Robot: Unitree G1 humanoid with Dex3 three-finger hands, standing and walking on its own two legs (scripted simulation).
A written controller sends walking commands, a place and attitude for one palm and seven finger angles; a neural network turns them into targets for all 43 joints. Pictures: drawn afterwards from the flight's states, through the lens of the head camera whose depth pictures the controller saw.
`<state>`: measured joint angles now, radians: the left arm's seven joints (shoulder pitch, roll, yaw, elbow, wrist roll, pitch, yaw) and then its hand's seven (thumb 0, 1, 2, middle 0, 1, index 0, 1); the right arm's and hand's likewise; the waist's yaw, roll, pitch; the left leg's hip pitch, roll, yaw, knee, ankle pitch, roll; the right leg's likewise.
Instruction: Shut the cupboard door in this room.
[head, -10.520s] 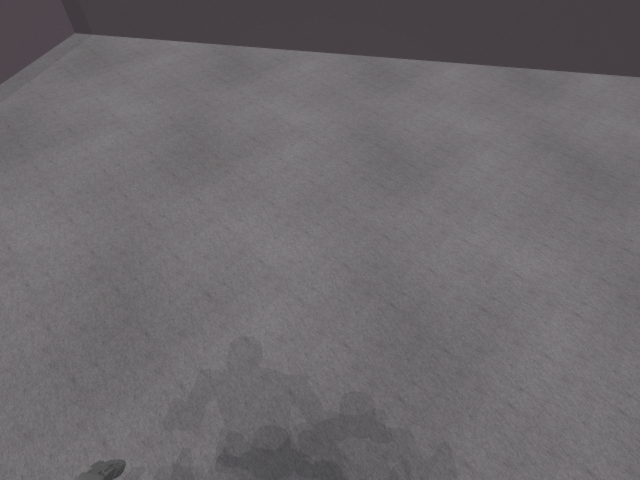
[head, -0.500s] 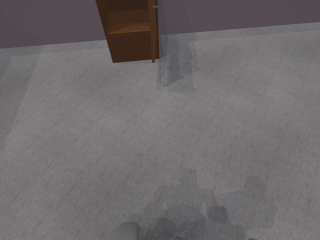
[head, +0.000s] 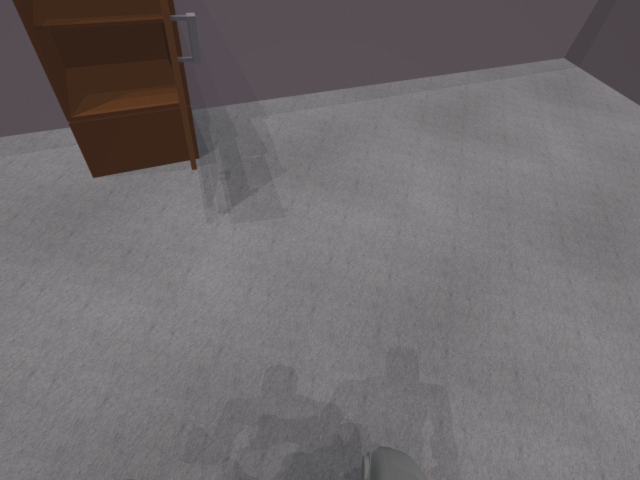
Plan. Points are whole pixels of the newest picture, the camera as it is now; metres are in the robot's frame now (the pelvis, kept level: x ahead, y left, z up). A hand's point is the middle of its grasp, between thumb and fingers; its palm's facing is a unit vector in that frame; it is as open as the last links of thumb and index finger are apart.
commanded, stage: walk to a spot facing it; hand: left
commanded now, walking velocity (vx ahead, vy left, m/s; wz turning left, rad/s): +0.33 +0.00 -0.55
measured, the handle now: (185, 39) +1.15 +0.45 -0.04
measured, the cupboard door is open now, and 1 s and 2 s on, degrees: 83 83 83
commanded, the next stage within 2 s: turn to face it in 1.70 s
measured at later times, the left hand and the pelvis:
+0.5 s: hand (257, 357) +0.33 +0.11 -0.18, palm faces -0.25 -0.95 -0.20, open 7.2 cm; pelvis +0.21 -0.06 -0.01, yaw -14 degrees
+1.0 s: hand (283, 262) +0.54 +0.09 -0.18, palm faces -0.34 -0.93 -0.13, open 7.3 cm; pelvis +0.44 -0.06 +0.00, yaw -22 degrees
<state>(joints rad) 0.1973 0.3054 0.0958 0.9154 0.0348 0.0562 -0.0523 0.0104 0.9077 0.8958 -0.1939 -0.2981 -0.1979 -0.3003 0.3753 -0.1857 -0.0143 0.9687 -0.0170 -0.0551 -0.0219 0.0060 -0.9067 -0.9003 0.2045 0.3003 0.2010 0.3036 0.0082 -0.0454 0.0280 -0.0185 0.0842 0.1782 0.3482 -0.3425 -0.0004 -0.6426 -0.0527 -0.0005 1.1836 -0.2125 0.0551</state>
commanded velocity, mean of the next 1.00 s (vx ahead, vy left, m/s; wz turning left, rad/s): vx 0.37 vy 0.00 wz -0.28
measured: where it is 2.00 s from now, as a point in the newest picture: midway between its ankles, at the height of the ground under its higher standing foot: (387, 297)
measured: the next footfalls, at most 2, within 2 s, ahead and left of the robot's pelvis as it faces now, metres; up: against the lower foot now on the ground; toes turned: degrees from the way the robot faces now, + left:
right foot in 0.22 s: +0.21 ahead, -0.16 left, +0.00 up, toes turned -17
left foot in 0.64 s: +0.43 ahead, +0.04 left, +0.00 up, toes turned -6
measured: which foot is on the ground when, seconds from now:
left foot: down 0.00-0.24, up 0.26-0.62, down 0.64-1.00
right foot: up 0.00-0.20, down 0.22-0.66, up 0.68-1.00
